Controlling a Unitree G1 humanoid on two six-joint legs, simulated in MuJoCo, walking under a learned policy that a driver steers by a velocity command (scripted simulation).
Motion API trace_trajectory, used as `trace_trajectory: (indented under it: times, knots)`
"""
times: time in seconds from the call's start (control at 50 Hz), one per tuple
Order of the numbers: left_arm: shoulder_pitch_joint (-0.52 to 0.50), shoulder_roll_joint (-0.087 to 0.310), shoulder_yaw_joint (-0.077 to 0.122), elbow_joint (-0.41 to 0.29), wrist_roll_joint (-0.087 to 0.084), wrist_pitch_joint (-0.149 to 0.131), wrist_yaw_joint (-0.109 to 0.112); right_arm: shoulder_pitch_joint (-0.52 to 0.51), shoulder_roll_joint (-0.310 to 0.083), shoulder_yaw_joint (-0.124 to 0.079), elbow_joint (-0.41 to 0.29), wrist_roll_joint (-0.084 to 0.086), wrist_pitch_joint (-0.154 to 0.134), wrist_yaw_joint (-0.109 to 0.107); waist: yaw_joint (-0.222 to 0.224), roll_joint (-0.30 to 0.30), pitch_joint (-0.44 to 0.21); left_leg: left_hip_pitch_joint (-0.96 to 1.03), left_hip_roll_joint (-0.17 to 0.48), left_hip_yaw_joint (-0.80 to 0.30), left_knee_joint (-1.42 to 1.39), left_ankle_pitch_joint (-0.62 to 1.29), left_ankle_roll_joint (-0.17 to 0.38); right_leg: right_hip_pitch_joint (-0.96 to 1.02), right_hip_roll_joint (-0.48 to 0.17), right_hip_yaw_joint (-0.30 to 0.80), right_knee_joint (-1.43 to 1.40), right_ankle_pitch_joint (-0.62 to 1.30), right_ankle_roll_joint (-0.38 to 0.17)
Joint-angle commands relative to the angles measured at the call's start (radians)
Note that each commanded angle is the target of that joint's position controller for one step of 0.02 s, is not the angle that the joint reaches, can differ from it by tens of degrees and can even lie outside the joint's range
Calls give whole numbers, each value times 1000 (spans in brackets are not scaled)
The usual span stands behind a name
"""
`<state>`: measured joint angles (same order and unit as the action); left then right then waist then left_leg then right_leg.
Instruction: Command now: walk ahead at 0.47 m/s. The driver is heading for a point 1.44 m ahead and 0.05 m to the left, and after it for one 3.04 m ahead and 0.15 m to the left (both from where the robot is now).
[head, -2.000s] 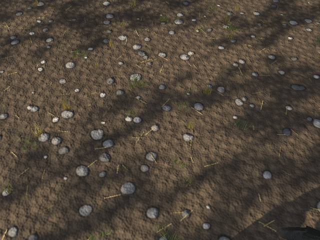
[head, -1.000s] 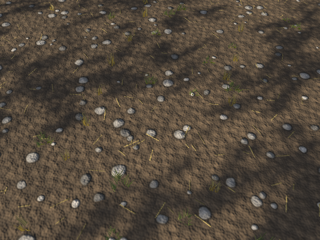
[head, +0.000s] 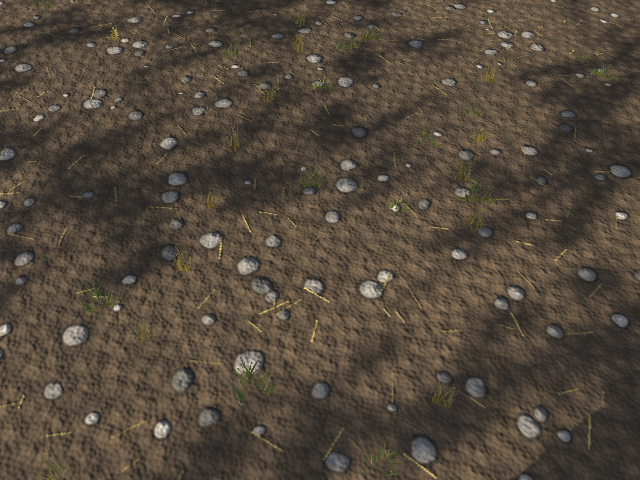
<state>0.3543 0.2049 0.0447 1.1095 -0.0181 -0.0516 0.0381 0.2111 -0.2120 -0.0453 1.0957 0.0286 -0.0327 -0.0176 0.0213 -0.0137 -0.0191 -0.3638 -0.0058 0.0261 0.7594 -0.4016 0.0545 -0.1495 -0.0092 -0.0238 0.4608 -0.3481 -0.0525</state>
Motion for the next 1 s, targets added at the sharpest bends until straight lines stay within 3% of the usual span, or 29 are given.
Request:
trace_trajectory:
  times: [0.02,0.08,0.1,0.12,0.16,0.18,0.2,0.22,0.24,0.26,0.28,0.32,0.38,0.46,0.54,0.56,0.6,0.62,0.64,0.66,0.68,0.7,0.72,0.74,0.76,0.8,0.86,0.94,1.0]
  knots:
    - [12,139,30,-61,2,-44,-6,-159,-82,-21,-118,7,-62,19,5,-84,149,-436,117,-65,239,30,17,104,-368,469,-348,-327,-174]
    - [-10,156,35,-92,-17,-43,-9,-157,-55,-16,-123,5,-81,24,-1,-122,106,-183,89,20,-22,90,-12,-21,-241,241,-349,-199,-103]
    - [6,168,39,-78,65,-33,-23,-148,-47,-12,-151,-85,-41,62,-11,-150,94,-53,32,84,-101,45,-25,-88,-182,180,-363,-239,-112]
    - [-2,177,47,-79,73,-27,-27,-119,-48,-19,-152,-85,-20,71,-25,-165,113,35,8,130,-138,48,-34,-142,-177,153,-341,-248,-124]
    - [-39,190,56,-93,48,-23,-34,19,-58,-26,-128,-63,-9,62,-87,-101,113,254,-19,180,-228,132,-33,-265,-175,122,-238,-268,-133]
    - [-60,181,52,-102,48,-28,-38,163,-90,-40,-87,-61,-19,50,-154,-19,70,424,-30,165,-256,100,-25,-335,-138,84,-59,-154,-127]
    - [-120,138,39,-129,60,-37,-42,374,-169,-65,-37,-77,-41,33,-264,188,-1,597,121,-59,-359,-95,-5,-465,-48,-22,362,-3,-100]
    - [-195,11,12,-221,53,-53,-48,463,-260,-66,-22,-90,-56,26,-251,443,-25,623,357,-618,-610,-510,55,-734,85,31,696,-198,-79]
    - [-209,31,14,-251,49,-55,-61,302,-223,-51,-52,-88,-48,21,-146,278,40,511,419,-780,-664,-621,117,-834,14,157,850,-61,-101]
    - [-228,70,19,-260,45,-57,-74,175,-186,-43,-99,-75,-50,25,-90,132,87,428,409,-665,-628,-516,116,-849,-61,131,868,77,-100]
    - [-191,87,23,-242,52,-57,-86,127,-157,-36,-116,-63,-58,32,-53,57,68,358,346,-515,-623,-364,104,-761,-106,109,816,153,-77]
    - [-147,81,22,-227,75,-33,-99,118,-114,-20,-119,-57,-74,27,-13,82,55,280,264,-358,-671,-231,91,-662,-134,72,763,183,-29]
    - [-246,70,15,-270,62,0,-107,215,-94,-13,-87,-53,-90,22,-29,64,132,291,220,-245,-710,-55,110,-746,-133,25,714,263,5]
    - [-436,67,4,-352,51,4,-107,284,-86,-6,-85,-45,-101,23,-60,46,178,309,187,-122,-763,189,131,-721,-106,-34,454,347,23]
    - [-534,57,-12,-401,42,2,-107,315,-105,-6,-75,-38,-107,12,-68,60,202,407,209,-31,-826,509,127,-586,-69,-97,213,399,-29]
    - [-533,61,-12,-406,41,0,-103,314,-114,-6,-72,-39,-105,12,-60,64,190,454,209,1,-796,657,120,-546,-48,-114,170,378,-51]
    - [-481,85,-5,-402,41,-4,-86,315,-151,-11,-67,-47,-99,10,-22,118,113,537,226,40,-640,1177,103,-406,34,-157,145,294,-93]
    - [-390,114,6,-383,42,-7,-76,313,-180,-18,-62,-58,-88,3,27,153,47,573,238,50,-494,1370,93,-311,70,-156,151,229,-113]
    - [-212,152,23,-335,40,-10,-65,299,-211,-28,-62,-69,-73,-5,108,183,-46,558,249,54,-281,1443,84,-141,97,-137,150,159,-132]
    - [19,188,43,-262,43,-13,-52,253,-222,-35,-74,-68,-60,-9,217,160,-145,444,217,72,7,1325,73,117,82,-114,81,168,-149]
    - [192,274,69,-224,65,-15,-36,252,-148,-21,-104,-68,-61,0,243,53,-264,174,142,54,373,857,82,400,-129,128,109,-152,-164]
    - [147,322,84,-216,75,-15,-47,346,-7,4,-144,-11,-85,33,86,-281,-358,-229,-65,-61,709,-4,46,596,-362,776,-142,-522,-245]
    - [42,271,80,-227,60,-16,-63,248,-107,-12,-168,-15,-96,27,87,-150,-248,-364,-13,-148,762,53,85,512,-333,839,-258,-517,-235]
    - [-26,194,63,-226,58,-27,-63,137,-124,-17,-195,-17,-98,25,70,-36,-94,-397,44,-119,739,144,87,356,-312,640,-237,-334,-225]
    - [-44,134,48,-209,61,-37,-64,117,-103,-9,-203,-25,-98,27,32,59,-19,-347,84,-116,669,178,86,196,-281,516,-257,-184,-207]
    - [-60,84,25,-179,56,-54,-53,134,-48,4,-214,-63,-66,47,-55,24,28,-242,128,-126,576,186,63,-9,-206,355,-298,-117,-158]
    - [-8,98,21,-153,31,-78,-51,31,-42,15,-262,-75,-32,68,-68,-1,128,-340,171,-82,484,227,19,-94,-164,247,-384,-58,-156]
    - [73,105,14,-150,18,-93,-62,-213,-64,32,-360,-69,-40,78,-13,18,205,-327,152,30,106,471,-5,-120,-75,71,-447,289,-137]
    - [156,142,13,-129,4,-104,-52,-305,-51,48,-389,-48,-47,85,24,2,193,-192,87,107,-119,624,26,-12,-97,23,-503,644,-101]
